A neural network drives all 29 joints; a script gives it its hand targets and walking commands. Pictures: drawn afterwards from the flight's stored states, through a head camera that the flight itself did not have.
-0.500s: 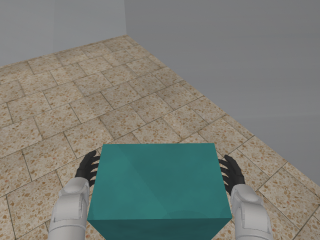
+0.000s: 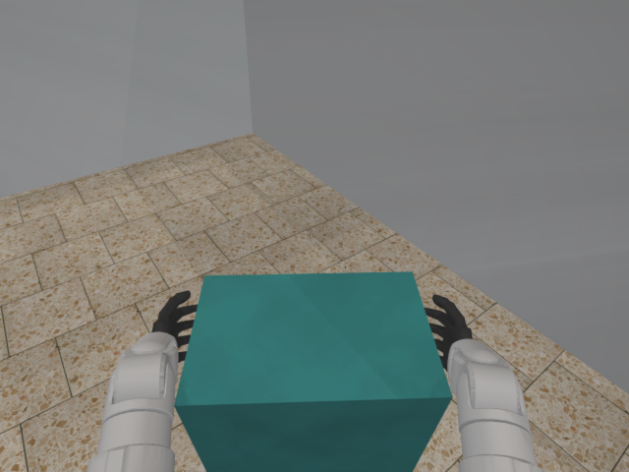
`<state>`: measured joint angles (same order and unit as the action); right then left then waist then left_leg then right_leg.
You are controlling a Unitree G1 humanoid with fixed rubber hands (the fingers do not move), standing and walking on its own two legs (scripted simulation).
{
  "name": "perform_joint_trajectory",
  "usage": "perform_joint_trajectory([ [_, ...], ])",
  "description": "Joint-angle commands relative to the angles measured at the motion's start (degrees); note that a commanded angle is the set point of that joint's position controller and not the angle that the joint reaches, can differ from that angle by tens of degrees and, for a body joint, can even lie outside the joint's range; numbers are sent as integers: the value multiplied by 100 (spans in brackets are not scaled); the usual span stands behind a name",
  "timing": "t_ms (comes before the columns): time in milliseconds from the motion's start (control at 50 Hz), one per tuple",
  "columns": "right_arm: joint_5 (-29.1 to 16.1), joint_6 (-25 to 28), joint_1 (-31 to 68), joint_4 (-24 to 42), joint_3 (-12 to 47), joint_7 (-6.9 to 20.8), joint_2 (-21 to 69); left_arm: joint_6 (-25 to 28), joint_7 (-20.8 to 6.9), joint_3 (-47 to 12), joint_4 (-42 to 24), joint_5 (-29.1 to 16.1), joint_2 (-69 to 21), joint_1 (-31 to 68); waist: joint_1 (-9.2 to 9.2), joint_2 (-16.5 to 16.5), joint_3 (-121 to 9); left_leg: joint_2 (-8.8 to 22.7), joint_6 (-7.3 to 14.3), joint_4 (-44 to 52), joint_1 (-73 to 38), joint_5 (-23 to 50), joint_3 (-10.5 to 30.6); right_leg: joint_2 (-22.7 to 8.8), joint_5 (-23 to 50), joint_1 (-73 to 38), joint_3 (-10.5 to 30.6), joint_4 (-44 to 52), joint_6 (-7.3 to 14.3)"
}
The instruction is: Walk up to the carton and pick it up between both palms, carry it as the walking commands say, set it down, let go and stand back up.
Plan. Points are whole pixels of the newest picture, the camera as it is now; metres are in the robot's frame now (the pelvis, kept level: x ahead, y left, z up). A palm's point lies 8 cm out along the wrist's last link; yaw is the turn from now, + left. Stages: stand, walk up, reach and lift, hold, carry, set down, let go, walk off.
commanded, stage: reach and lift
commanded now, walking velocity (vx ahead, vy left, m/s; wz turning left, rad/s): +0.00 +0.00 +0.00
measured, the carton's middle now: (310, 381) +0.29 +0.01 -0.03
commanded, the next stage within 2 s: hold in 0.94 s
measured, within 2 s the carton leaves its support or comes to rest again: neither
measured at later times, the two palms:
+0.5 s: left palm (177, 329) +0.32 +0.20 +0.05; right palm (459, 344) +0.29 -0.19 +0.05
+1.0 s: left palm (172, 351) +0.28 +0.19 +0.04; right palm (461, 346) +0.29 -0.19 +0.05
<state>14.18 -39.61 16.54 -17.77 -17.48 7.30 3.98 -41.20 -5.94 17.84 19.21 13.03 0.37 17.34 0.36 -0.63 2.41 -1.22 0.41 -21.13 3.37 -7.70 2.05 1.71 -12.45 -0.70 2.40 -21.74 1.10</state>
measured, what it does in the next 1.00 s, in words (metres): stands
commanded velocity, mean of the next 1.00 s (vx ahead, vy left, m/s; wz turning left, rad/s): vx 0.00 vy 0.00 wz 0.00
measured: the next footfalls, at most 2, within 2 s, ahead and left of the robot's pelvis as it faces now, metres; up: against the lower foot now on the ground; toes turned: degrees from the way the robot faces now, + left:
none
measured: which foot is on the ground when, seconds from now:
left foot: down 0.00-1.00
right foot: down 0.00-1.00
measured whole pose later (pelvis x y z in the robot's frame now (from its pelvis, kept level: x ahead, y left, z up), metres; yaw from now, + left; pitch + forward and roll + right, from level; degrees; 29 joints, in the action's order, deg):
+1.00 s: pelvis +0.03 -0.02 +0.01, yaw +0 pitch -8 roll +1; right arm 13.7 -41.7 6.9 -4.9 -12.5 6.8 5.8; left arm -42.0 -7.0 14.2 6.7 12.2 0.4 6.9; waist -1.1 -1.8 1.5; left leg -0.2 -0.8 -14.4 0.2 -6.3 2.5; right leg 2.5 -11.3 -3.3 2.5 -16.1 2.1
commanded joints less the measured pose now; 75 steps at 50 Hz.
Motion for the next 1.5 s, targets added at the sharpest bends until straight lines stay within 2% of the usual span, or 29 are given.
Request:
perform_joint_trajectory([
  [0,-1233,326,4264,194,2917,981,4342,298,-1232,-3049,-141,-1361,-5262,4003,14,-9,-882,-257,-44,220,-902,-837,70,-91,-1479,1607,497,1180,213],
  [60,-1286,329,4396,105,2974,1113,4439,329,-1206,-3042,20,-1322,-5454,4013,-27,-35,-1155,-162,-14,405,-688,-853,144,62,-1132,1289,331,980,135],
  [180,-1242,309,3904,-55,2796,1385,4383,272,-1147,-3249,-98,-1277,-5891,3770,151,240,-1687,-15,-95,631,-960,-357,313,242,-280,1215,106,761,197],
  [240,-1278,303,3476,201,2817,1466,4289,221,-1079,-3491,-479,-1346,-6077,3493,235,404,-2031,27,-172,619,-1291,555,383,316,352,1126,80,723,234],
  [320,-1356,293,2817,835,3042,1476,4107,169,-939,-3829,-1124,-1468,-6087,2816,229,446,-2325,62,-285,485,-1798,2320,470,383,1150,1037,154,786,215],
  [360,-1351,268,2543,1096,3122,1431,3956,145,-856,-3877,-1296,-1452,-5947,2463,206,399,-2184,59,-301,485,-1817,2679,482,393,1317,969,200,827,199],
  [540,-1370,170,2179,1659,3458,1249,3551,93,-637,-3837,-1796,-1300,-5260,1930,54,109,-1417,-70,-164,617,-1372,1871,336,355,972,766,287,842,151],
  [700,-1374,51,1886,1881,3778,940,3914,74,-745,-3630,-2035,-1183,-4551,1653,-201,-208,-1457,-274,15,609,-1242,1353,86,206,1542,477,404,856,-44],
  [780,-1230,-17,1645,1793,3664,737,3932,61,-876,-3516,-1942,-1157,-4252,1621,-155,-222,-1229,-339,53,628,-1210,1102,64,71,1668,508,520,961,-134],
  [900,-1078,-54,1517,1751,3483,470,3921,112,-1064,-3526,-1997,-1188,-3987,1799,-13,-45,-893,-391,62,616,-1182,865,103,-59,1595,610,579,1075,-205],
  [1020,-1118,-33,1681,1869,3489,334,3898,204,-1129,-3466,-2014,-1214,-3810,1962,-87,-35,-849,-392,95,571,-1021,614,117,-102,1344,531,570,1028,-252],
  [1140,-1191,-16,1851,1960,3596,338,3877,250,-1126,-3427,-1864,-1255,-3882,1995,-145,-96,-1002,-365,119,551,-941,516,126,-47,1071,484,499,946,-225],
  [1340,-1189,-4,1760,1850,3450,573,3660,153,-965,-3635,-1845,-1323,-4440,1909,54,293,-1228,-258,-2,578,-1032,957,210,223,935,569,260,836,49],
  [1480,-1244,59,1781,1918,3420,800,3491,102,-804,-3762,-1928,-1340,-4768,1770,97,325,-1283,-148,-81,577,-1106,1262,293,346,718,735,187,787,152],
])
